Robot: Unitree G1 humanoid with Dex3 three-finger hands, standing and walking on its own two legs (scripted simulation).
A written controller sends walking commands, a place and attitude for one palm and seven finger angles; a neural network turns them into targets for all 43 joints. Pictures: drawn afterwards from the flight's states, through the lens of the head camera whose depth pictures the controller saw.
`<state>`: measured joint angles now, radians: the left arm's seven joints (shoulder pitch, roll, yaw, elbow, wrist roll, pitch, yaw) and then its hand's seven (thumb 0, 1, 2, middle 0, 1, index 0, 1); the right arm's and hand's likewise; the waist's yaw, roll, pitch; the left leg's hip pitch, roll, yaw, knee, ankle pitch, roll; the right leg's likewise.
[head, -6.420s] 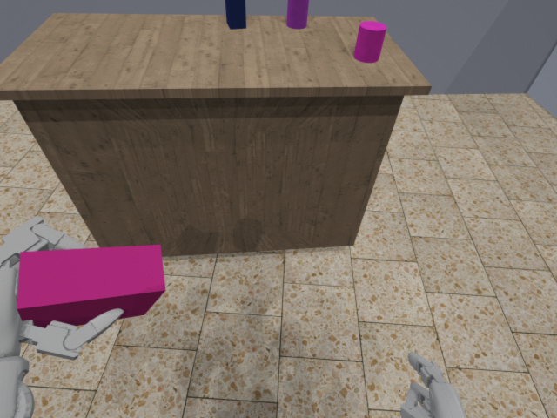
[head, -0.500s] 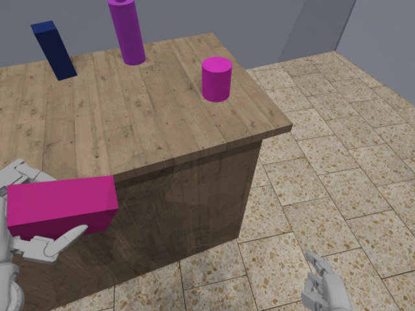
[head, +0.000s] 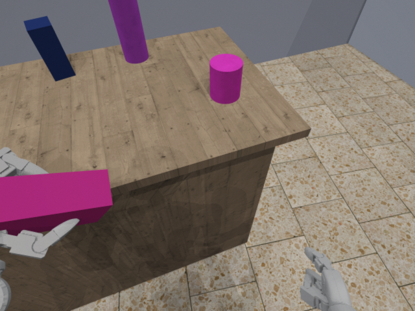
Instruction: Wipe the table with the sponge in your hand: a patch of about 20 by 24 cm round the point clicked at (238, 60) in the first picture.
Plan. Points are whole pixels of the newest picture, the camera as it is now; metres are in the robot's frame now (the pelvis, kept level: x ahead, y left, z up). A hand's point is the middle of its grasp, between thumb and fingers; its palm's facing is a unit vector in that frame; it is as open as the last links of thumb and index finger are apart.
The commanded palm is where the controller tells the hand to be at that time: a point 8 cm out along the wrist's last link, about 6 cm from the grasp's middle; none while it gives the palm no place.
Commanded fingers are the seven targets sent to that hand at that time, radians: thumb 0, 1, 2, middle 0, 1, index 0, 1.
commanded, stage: shuffle to correct the standing spot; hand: left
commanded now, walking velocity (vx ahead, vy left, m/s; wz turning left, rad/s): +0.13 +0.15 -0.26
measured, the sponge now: (71, 202) +0.24 +0.21 +0.16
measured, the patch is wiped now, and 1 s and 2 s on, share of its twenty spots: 0.00 0.00 0.00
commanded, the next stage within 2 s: come to a stop and stand still in 0.44 s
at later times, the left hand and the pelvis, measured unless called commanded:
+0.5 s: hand (33, 169) +0.27 +0.26 +0.19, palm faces +0.35 -0.78 -0.52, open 9.4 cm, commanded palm +0.23 +0.30 +0.20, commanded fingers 0.00 0.10 1.30 -1.20 -1.60 -1.20 -1.60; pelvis +0.05 +0.03 +0.01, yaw -3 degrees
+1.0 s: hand (15, 169) +0.28 +0.29 +0.18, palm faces +0.36 -0.86 -0.36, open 9.4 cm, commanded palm +0.23 +0.33 +0.20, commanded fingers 0.00 0.10 1.30 -1.20 -1.60 -1.20 -1.60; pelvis +0.05 +0.06 +0.02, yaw -4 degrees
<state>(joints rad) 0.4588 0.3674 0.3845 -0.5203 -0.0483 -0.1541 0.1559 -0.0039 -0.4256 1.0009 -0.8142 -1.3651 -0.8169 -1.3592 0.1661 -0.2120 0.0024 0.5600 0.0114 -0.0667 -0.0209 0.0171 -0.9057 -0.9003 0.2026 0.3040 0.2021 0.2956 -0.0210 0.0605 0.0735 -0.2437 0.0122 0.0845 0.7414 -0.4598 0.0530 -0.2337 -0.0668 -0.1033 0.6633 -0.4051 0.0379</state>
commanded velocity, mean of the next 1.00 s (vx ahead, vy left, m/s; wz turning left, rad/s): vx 0.04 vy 0.05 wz -0.05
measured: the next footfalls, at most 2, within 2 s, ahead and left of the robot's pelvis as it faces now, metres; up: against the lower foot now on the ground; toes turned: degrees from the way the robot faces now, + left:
left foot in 0.14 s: +0.07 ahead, +0.14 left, +0.00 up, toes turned +0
right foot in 0.28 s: +0.06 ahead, -0.08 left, +0.00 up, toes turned -7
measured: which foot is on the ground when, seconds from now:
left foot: down 0.00-0.02, up 0.04-0.12, down 0.14-0.28, up 0.30-0.52, down 0.54-1.00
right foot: down 0.00-0.14, up 0.16-0.26, down 0.28-1.00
